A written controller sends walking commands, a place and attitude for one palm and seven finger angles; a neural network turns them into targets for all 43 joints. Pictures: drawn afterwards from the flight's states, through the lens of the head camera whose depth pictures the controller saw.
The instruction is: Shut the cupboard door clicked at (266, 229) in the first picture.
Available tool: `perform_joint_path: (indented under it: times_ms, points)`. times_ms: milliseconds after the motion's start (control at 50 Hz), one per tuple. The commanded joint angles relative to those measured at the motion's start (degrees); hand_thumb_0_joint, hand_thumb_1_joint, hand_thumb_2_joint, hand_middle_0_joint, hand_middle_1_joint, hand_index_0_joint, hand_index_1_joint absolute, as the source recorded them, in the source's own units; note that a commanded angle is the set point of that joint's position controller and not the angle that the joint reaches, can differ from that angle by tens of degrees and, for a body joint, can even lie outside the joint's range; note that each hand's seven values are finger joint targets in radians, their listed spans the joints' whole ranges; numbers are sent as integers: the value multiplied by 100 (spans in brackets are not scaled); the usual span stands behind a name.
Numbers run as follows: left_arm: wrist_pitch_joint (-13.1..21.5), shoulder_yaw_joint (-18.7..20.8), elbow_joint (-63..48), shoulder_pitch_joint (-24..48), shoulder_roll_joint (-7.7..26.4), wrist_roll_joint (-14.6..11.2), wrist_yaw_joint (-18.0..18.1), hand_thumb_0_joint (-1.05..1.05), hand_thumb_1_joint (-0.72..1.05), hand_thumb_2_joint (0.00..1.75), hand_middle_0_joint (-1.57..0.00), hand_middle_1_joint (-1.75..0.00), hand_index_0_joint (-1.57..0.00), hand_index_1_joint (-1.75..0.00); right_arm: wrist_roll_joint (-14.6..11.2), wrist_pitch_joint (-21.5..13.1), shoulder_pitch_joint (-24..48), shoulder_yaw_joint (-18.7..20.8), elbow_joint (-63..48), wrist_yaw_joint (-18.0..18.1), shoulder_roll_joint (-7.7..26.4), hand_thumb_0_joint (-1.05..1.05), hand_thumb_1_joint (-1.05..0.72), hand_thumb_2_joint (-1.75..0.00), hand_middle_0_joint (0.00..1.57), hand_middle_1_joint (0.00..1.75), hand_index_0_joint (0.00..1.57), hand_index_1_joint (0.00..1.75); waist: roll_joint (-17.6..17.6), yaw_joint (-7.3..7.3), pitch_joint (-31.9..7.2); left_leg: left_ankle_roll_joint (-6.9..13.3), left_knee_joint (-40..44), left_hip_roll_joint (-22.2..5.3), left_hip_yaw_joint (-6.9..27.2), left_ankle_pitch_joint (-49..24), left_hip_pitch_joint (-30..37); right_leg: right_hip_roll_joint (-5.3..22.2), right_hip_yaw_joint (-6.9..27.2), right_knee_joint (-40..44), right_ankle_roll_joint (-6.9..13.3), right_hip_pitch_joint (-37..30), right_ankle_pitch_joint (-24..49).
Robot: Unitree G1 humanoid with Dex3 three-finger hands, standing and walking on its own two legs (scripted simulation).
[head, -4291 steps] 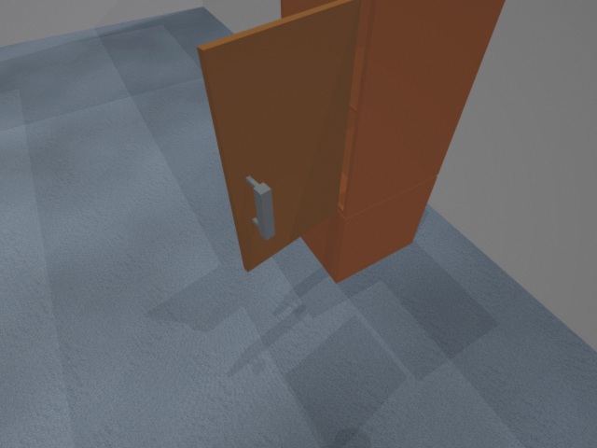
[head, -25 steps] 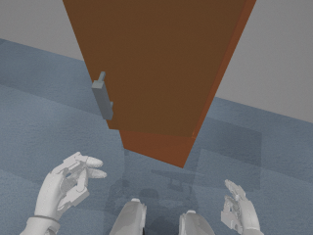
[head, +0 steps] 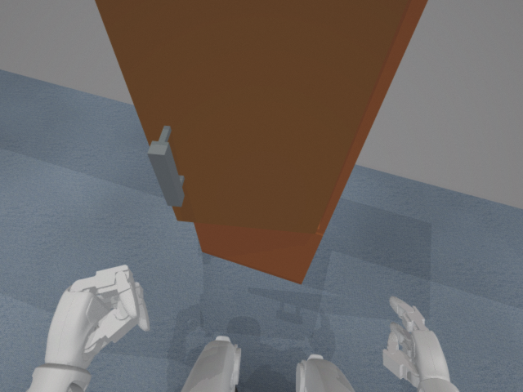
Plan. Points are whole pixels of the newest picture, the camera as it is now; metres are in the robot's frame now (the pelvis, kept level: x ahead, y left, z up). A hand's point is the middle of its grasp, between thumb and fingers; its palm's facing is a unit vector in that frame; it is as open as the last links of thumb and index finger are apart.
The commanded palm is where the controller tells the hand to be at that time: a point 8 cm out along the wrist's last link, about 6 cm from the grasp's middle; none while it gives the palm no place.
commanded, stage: raise the hand and make a fist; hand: left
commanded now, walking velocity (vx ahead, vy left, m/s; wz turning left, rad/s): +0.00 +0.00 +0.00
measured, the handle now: (171, 167) +0.46 +0.20 +0.02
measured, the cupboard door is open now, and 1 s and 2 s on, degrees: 13 13 13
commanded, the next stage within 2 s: bring the fist close to the handle in 0.64 s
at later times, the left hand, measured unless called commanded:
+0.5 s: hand (128, 304) +0.22 +0.19 +0.05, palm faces -0.01 -1.00 -0.03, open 3.1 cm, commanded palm +0.20 +0.24 +0.05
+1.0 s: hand (140, 285) +0.25 +0.19 +0.04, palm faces -0.03 -1.00 -0.02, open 3.1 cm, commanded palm +0.24 +0.24 +0.04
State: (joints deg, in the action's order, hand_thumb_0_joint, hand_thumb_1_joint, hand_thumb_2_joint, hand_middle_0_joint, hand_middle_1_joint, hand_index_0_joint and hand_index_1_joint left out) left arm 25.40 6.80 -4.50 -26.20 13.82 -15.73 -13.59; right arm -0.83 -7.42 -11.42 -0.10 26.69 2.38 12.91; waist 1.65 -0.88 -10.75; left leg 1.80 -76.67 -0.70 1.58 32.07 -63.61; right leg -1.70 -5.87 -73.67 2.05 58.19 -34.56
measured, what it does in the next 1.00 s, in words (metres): stands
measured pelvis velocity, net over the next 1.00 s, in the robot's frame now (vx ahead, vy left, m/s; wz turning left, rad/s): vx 0.00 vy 0.01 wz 0.00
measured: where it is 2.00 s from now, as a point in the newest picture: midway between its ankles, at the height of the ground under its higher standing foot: outside the picture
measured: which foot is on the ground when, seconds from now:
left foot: down 0.00-1.00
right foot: down 0.00-1.00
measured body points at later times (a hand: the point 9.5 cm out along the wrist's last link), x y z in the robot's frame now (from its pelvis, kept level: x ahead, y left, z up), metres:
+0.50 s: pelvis +0.00 +0.01 +0.00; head +0.08 +0.02 +0.45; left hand +0.22 +0.25 +0.05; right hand +0.18 -0.23 -0.07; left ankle +0.04 +0.10 -0.62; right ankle +0.01 -0.11 -0.62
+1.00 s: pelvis +0.00 +0.01 +0.00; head +0.08 +0.02 +0.44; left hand +0.24 +0.24 +0.05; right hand +0.19 -0.23 -0.08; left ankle +0.04 +0.10 -0.62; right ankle +0.01 -0.11 -0.62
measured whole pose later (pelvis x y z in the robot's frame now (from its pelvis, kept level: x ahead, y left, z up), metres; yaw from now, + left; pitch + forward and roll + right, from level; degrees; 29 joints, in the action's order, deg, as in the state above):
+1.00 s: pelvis +0.00 +0.01 +0.00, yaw +0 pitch +20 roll -4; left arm 24.4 7.4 2.9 -14.9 14.5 -15.4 -14.0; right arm -0.4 -6.4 -12.2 -1.5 27.9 1.7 14.0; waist 2.0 -0.2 -11.0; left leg 2.2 -77.5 -0.5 1.6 32.1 -65.4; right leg -1.6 -5.9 -74.2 1.7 59.7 -34.5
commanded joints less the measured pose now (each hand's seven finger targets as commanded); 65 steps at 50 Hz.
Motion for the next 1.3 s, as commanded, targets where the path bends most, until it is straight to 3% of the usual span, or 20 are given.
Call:
perform_joint_path:
  times_ms: [0, 120, 200, 320, 380, 420, 600, 740, 760, 820, 900, 940, 980, 1040, 1080, 1100, 1180, 1280]
  points:
    - [386, 449, -1151, 174, 640, -104, -32, 0, 90, 90, -130, -150, -130, -150, -35, -295, 53, 331, -795, 73, 787, 0, -90, -90, 20, 30, 20, 30, 275, 64, -1350, -49, 1170, 31, 246, -1268, 1341, -50, 422, 1087, 32, -662, 1152]
    - [339, 456, -828, 377, 617, -143, -77, 0, 90, 90, -130, -150, -130, -150, -32, -274, 54, 289, -784, 54, 814, 0, -90, -90, 20, 30, 20, 30, 129, 99, -1159, -49, 1195, 40, 258, -1068, 1173, -54, 444, 1175, 27, -646, 917]
    - [342, 468, -884, 544, 690, -136, -91, 0, 90, 90, -130, -150, -130, -150, -41, -279, 41, 286, -781, 55, 848, 0, -90, -90, 20, 30, 20, 30, 275, 99, -1232, -43, 1253, 30, 280, -1064, 1288, -58, 411, 1160, 34, -578, 920]
    - [324, 535, -778, 437, 670, -205, -95, 0, 90, 90, -130, -150, -130, -150, -51, -274, 44, 297, -784, 39, 855, 0, -90, -90, 20, 30, 20, 30, 114, 58, -1243, -53, 1316, 38, 280, -1119, 1272, -58, 388, 1166, 32, -706, 976]
    - [360, 530, -867, 434, 709, -145, -47, 0, 90, 90, -130, -150, -130, -150, -37, -267, 48, 303, -784, 35, 861, 0, -90, -90, 20, 30, 20, 30, 284, 35, -1323, -59, 1338, 32, 283, -1172, 1360, -54, 358, 1102, 40, -654, 1020]
    - [391, 514, -847, 479, 677, -165, -37, 0, 90, 90, -130, -150, -130, -150, -31, -268, 25, 308, -763, 30, 864, 0, -90, -90, 20, 30, 20, 30, 227, 93, -1291, -61, 1322, 32, 294, -1149, 1375, -63, 340, 1102, 27, -587, 1036]
    - [411, 495, -712, 488, 649, -175, -100, 0, 90, 90, -130, -150, -130, -150, -29, -241, 7, 307, -764, 32, 882, 0, -90, -90, 20, 30, 20, 30, 102, 107, -1299, -52, 1260, 39, 279, -1160, 1284, -64, 354, 1074, 25, -616, 1071]
    - [380, 442, -915, 527, 646, -143, -71, 0, 90, 90, -130, -150, -130, -150, -22, -216, 10, 290, -801, 16, 875, 0, -90, -90, 20, 30, 20, 30, 370, 110, -1277, -84, 1356, 25, 347, -1161, 1468, -80, 281, 1032, 42, -483, 1089]
    - [387, 429, -913, 813, 676, -117, -43, 0, 90, 90, -130, -150, -130, -150, -16, -222, -35, 283, -758, 27, 895, 0, -90, -90, 20, 30, 20, 30, 287, 196, -1278, -66, 1289, 20, 383, -1196, 1423, -100, 264, 976, 42, -424, 1119]
    - [391, 411, -573, 1170, 637, -74, -27, 0, 90, 90, -130, -150, -130, -150, 2, -225, -44, 278, -693, 42, 928, 0, -90, -90, 20, 30, 20, 30, 98, 251, -1184, -51, 1169, 25, 347, -942, 1215, -79, 313, 1007, 18, -295, 920]
    - [338, 374, -530, 1452, 652, -54, -54, 0, 90, 90, -130, -150, -130, -150, -5, -226, -32, 271, -670, 21, 942, 0, -90, -90, 20, 30, 20, 30, 339, 155, -1485, -69, 1216, 37, 359, -1068, 1391, -63, 325, 970, 50, -361, 1022]
    - [250, 437, -366, 1606, 727, -34, -46, 0, 90, 90, -130, -150, -130, -150, -11, -191, -56, 269, -649, 17, 955, 0, -90, -90, 20, 30, 20, 30, 197, 179, -1499, -51, 1198, 40, 322, -1102, 1344, -61, 352, 1019, 33, -434, 1074]
    - [224, 506, -341, 1860, 805, 2, -10, 0, 90, 90, -130, -150, -130, -150, -11, -170, -44, 263, -623, 14, 958, 0, -90, -90, 20, 30, 20, 30, 287, 147, -1595, -50, 1194, 34, 313, -1248, 1396, -59, 360, 983, 42, -476, 1195]
    - [153, 392, -168, 2071, 664, 26, 73, 0, 90, 90, -130, -150, -130, -150, -10, -139, -76, 262, -565, -19, 948, 0, -90, -90, 20, 30, 20, 30, 298, 185, -1623, -58, 1234, 25, 322, -1309, 1535, -56, 336, 1021, 31, -432, 1274]
    - [143, 521, 70, 2236, 779, 62, 131, 0, 90, 90, -130, -150, -130, -150, -2, -111, -88, 259, -518, -24, 966, 0, -90, -90, 20, 30, 20, 30, 200, 174, -1592, -61, 1236, 14, 318, -1324, 1444, -57, 338, 1008, 34, -468, 1284]
    - [149, 386, 109, 2407, 649, 71, 144, 0, 90, 90, -130, -150, -130, -150, 0, -101, -76, 259, -504, -33, 960, 0, -90, -90, 20, 30, 20, 30, 197, 226, -1606, -50, 1214, 28, 296, -1336, 1459, -46, 351, 1018, 21, -458, 1322]
    - [199, 468, 464, 2560, 698, 95, 187, 0, 90, 90, -130, -150, -130, -150, 4, -46, -105, 267, -449, -65, 960, 0, -90, -90, 20, 30, 20, 30, 123, 189, -1606, -53, 1231, 33, 247, -1362, 1391, -37, 386, 1053, 23, -571, 1369]
    - [346, 479, 785, 3312, 749, 146, 194, 0, 90, 90, -130, -150, -130, -150, 9, 12, -140, 288, -328, -62, 984, 0, -90, -90, 20, 30, 20, 30, 74, 292, -1702, -16, 1111, 39, 180, -1408, 1317, -20, 483, 1045, -2, -580, 1488]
